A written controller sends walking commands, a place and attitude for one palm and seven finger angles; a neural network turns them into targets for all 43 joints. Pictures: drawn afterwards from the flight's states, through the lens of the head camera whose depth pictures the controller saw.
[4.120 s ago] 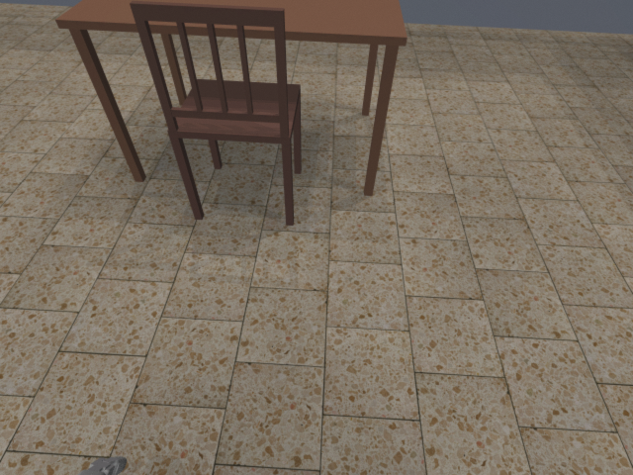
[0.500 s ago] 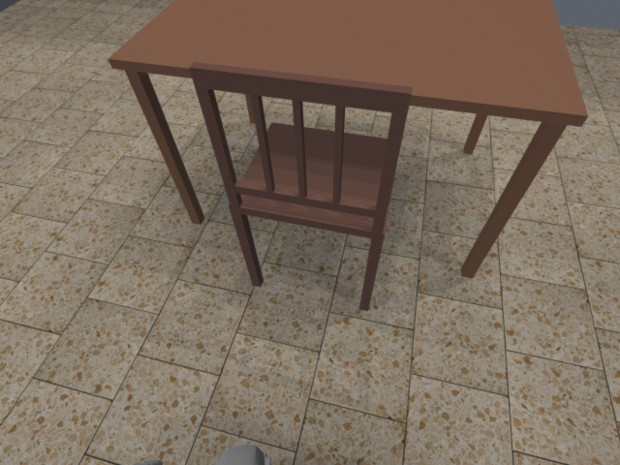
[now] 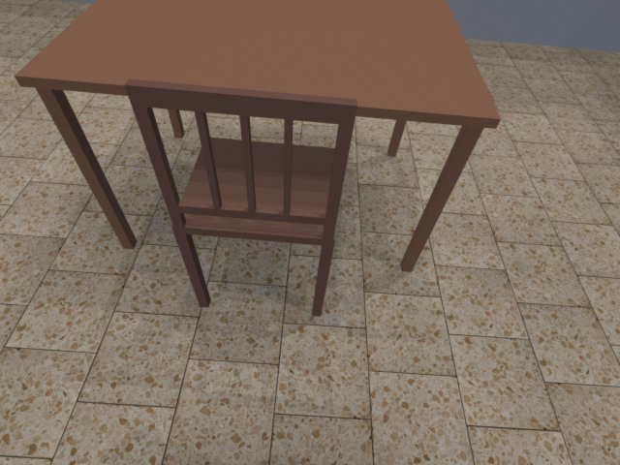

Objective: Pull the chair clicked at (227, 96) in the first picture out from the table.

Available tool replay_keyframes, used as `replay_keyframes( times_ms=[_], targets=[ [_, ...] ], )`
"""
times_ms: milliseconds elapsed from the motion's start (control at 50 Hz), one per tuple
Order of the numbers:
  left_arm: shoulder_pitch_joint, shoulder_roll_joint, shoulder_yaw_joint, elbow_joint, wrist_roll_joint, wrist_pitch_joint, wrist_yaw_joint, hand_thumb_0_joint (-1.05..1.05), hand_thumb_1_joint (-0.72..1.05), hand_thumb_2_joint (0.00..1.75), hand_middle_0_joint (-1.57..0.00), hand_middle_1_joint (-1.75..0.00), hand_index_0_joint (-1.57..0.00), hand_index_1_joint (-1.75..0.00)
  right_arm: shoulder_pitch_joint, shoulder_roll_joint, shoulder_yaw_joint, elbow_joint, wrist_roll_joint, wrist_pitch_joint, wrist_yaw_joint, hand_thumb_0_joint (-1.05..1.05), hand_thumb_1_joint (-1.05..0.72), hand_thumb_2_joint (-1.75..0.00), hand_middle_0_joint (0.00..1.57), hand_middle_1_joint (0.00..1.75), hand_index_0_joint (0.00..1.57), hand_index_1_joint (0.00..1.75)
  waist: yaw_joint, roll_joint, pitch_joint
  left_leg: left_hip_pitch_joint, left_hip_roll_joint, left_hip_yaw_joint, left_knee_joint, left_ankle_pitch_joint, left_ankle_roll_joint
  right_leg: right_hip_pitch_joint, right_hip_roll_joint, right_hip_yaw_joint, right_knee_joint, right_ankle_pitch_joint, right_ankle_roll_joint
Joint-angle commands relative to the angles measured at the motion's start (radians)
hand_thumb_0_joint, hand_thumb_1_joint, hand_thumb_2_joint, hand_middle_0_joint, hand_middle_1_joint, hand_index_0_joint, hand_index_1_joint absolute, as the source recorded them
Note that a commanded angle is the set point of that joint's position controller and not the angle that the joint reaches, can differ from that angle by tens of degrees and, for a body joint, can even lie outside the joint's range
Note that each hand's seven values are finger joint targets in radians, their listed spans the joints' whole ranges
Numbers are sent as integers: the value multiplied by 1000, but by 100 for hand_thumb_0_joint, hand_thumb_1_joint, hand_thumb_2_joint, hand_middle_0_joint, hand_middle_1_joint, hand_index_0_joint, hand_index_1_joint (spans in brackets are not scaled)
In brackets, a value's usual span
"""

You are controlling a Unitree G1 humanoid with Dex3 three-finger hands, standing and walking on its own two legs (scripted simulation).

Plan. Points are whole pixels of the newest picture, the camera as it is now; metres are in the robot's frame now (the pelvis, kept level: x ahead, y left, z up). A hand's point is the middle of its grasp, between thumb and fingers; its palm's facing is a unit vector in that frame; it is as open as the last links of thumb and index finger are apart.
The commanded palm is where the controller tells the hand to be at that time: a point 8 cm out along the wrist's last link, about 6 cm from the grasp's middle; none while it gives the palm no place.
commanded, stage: take the last steps up to it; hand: left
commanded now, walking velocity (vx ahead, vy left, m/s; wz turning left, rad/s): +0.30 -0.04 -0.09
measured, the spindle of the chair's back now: (248, 167) +0.71 +0.16 -0.10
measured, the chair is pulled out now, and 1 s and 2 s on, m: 0.00 0.00 0.00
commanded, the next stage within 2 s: come to a stop and stand still in 0.68 s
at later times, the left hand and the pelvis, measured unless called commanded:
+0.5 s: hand out of the picture +0.04 +0.12 -0.18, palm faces +0.05 -0.98 -0.17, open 7.3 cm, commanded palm none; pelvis +0.11 -0.04 -0.01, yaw -1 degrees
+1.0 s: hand (239, 364) +0.30 +0.13 -0.18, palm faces +0.01 -0.97 -0.25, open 7.3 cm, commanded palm none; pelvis +0.25 -0.06 -0.01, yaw -1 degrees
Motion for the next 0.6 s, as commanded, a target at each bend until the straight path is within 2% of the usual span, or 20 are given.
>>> replay_keyframes(
  times_ms=[0,20,60,80,100,120,140,160,180,220,240,280,380,400,460,500,520,540,560,580],
  targets=[
    [-85,11,-8,-78,-1,-45,-13,0,90,90,-20,-30,-20,-30,118,-216,-60,13,-2,-17,-4,0,-90,-90,20,30,20,30,-54,188,-35,127,259,-231,-161,110,147,-52,-7,-57,-166,-37,-19],
    [-80,7,-8,-72,-1,-49,-15,0,90,90,-20,-30,-20,-30,119,-218,-62,19,-2,-17,-2,0,-90,-90,20,30,20,30,-52,210,-24,97,257,-234,-161,70,142,-18,-3,-66,-207,-30,-25],
    [-28,5,-7,-44,-3,-60,-15,0,90,90,-20,-30,-20,-30,112,-203,-59,37,0,-15,3,0,-90,-90,20,30,20,30,-24,192,-22,28,227,-214,-127,-5,118,99,15,-85,-345,42,-40],
    [38,6,-5,-15,-4,-67,-13,0,90,90,-20,-30,-20,-30,93,-198,-56,42,4,-15,5,0,-90,-90,20,30,20,30,11,173,-41,-6,200,-180,-73,-48,89,196,23,-104,-461,138,-45],
    [102,33,2,14,-2,-77,-5,0,90,90,-20,-30,-20,-30,87,-169,-51,47,11,-18,9,0,-90,-90,20,30,20,30,38,101,-58,-108,157,-134,24,-100,53,347,-11,-55,-544,182,-63],
    [183,102,13,46,2,-89,8,0,90,90,-20,-30,-20,-30,74,-109,-36,32,22,-25,15,0,-90,-90,20,30,20,30,71,-84,-67,-308,71,-14,221,-209,5,509,-191,162,-623,72,-129],
    [266,184,28,67,-3,-88,16,0,90,90,-20,-30,-20,-30,-18,-96,-28,-17,17,-23,24,0,-90,-90,20,30,20,30,121,-221,-20,-490,0,5,428,-380,-21,512,-356,412,-723,7,-228],
    [299,171,29,80,-9,-94,27,0,90,90,-20,-30,-20,-30,-81,-133,-37,-33,10,-13,25,0,-90,-90,20,30,20,30,134,-214,15,-527,24,-79,551,-340,-11,433,-379,470,-761,-27,-259],
    [253,139,22,78,-7,-96,31,0,90,90,-20,-30,-20,-30,-89,-127,-45,-19,10,-14,28,0,-90,-90,20,30,20,30,105,-169,80,-547,46,-111,618,-262,-5,372,-356,438,-778,-70,-265],
    [170,60,1,59,-4,-109,33,0,90,90,-20,-30,-20,-30,-32,-110,-52,25,6,-14,37,0,-90,-90,20,30,20,30,39,-54,104,-498,70,-111,635,-124,-18,299,-281,255,-753,84,-228],
    [153,46,-3,53,-3,-117,34,0,90,90,-20,-30,-20,-30,7,-92,-52,39,4,-11,39,0,-90,-90,20,30,20,30,14,-58,93,-466,70,-98,628,-86,-26,272,-260,186,-747,170,-215],
    [157,39,-8,58,-3,-130,33,0,90,90,-20,-30,-20,-30,37,-75,-50,50,6,-10,43,0,-90,-90,20,30,20,30,-2,-76,76,-440,58,-80,602,-35,-30,271,-233,107,-744,310,-208],
    [237,48,-14,102,0,-144,39,0,90,90,-20,-30,-20,-30,-61,-66,-44,12,12,-18,52,0,-90,-90,20,30,20,30,19,-68,72,-457,44,-61,466,5,-20,343,-236,87,-708,545,-221],
    [255,48,-14,110,0,-143,40,0,90,90,-20,-30,-20,-30,-90,-62,-41,4,13,-22,54,0,-90,-90,20,30,20,30,31,-63,67,-440,37,-53,425,8,-15,352,-230,82,-693,584,-216],
    [273,60,-13,134,4,-138,44,0,90,90,-20,-30,-20,-30,-122,-57,-34,-8,17,-32,56,0,-90,-90,20,30,20,30,33,-71,66,-354,6,-32,308,-8,10,364,-231,63,-640,698,-198],
    [256,64,-10,137,0,-136,44,0,90,90,-20,-30,-20,-30,-52,-66,-34,13,14,-40,45,0,-90,-90,20,30,20,30,-7,-64,34,-198,-45,-1,208,14,29,343,-198,19,-519,851,-174],
    [246,61,-10,137,-5,-135,45,0,90,90,-20,-30,-20,-30,59,-82,-38,44,9,-45,35,0,-90,-90,20,30,20,30,-57,-57,-20,-50,-70,3,129,92,39,313,-169,-8,-374,890,-151],
    [252,41,-13,134,-11,-133,42,0,90,90,-20,-30,-20,-30,191,-133,-49,82,1,-52,24,0,-90,-90,20,30,20,30,-103,11,-106,162,-13,-67,87,208,66,208,-121,-26,-163,757,-122],
    [307,-13,-19,119,-22,-129,36,0,90,90,-20,-30,-20,-30,262,-235,-71,89,-9,-55,13,0,-90,-90,20,30,20,30,-96,226,-206,361,251,-398,49,365,174,-33,9,-95,111,267,-74],
    [283,-26,-21,88,-17,-134,37,0,90,90,-20,-30,-20,-30,286,-268,-70,86,9,-42,10,0,-90,-90,20,30,20,30,-83,242,-204,294,367,-555,-79,375,255,-94,57,-45,316,-148,-83]
  ],
)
